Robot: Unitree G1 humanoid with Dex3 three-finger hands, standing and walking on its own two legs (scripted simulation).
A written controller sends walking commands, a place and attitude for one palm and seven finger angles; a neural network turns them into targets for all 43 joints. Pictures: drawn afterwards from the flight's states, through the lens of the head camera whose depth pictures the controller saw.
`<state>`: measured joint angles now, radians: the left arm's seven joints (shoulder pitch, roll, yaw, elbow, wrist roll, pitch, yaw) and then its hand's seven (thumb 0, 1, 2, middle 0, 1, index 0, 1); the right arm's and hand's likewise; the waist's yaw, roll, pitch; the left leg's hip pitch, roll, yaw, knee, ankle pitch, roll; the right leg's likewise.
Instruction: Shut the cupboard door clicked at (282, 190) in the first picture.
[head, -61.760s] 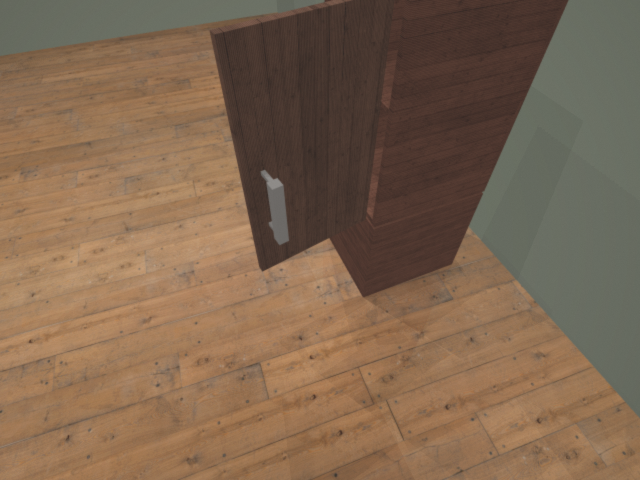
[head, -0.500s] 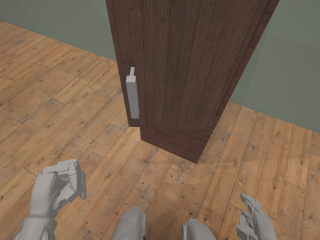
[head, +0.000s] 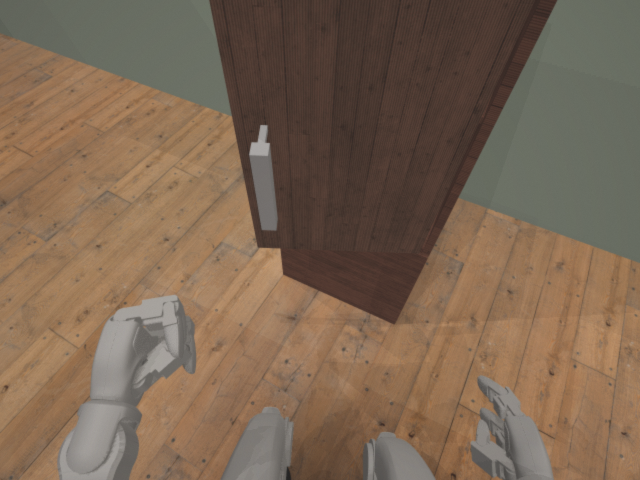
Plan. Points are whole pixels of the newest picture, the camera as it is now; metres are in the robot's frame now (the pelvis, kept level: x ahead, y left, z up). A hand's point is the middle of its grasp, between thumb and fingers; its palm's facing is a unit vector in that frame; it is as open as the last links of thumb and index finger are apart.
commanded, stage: bring the fist close to the handle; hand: left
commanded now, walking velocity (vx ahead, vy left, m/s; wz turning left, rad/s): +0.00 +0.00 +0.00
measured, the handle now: (266, 180) +0.53 +0.12 +0.02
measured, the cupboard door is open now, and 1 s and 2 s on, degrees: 24 24 13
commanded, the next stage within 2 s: push the door shut along its arc in 1.20 s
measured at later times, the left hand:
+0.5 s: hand (253, 270) +0.36 +0.12 +0.03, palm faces +0.00 -1.00 -0.02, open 3.1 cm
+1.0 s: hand (279, 228) +0.44 +0.09 +0.02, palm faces +0.04 -1.00 -0.03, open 3.1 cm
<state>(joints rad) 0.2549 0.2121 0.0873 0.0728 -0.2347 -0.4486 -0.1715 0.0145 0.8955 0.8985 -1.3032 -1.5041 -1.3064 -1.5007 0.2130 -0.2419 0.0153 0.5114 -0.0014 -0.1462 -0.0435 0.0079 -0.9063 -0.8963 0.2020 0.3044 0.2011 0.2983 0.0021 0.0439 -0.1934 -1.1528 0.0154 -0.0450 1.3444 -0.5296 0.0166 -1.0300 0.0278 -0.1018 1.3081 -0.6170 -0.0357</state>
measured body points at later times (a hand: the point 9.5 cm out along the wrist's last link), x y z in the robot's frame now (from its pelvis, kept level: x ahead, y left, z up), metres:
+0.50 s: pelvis +0.00 +0.00 +0.00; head +0.10 +0.00 +0.44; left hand +0.36 +0.17 +0.03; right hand +0.14 -0.25 -0.11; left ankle +0.06 +0.11 -0.61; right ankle +0.01 -0.11 -0.61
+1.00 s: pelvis +0.00 -0.01 -0.01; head +0.12 -0.01 +0.42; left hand +0.43 +0.15 +0.02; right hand +0.07 -0.26 -0.14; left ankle +0.06 +0.11 -0.61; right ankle +0.01 -0.11 -0.61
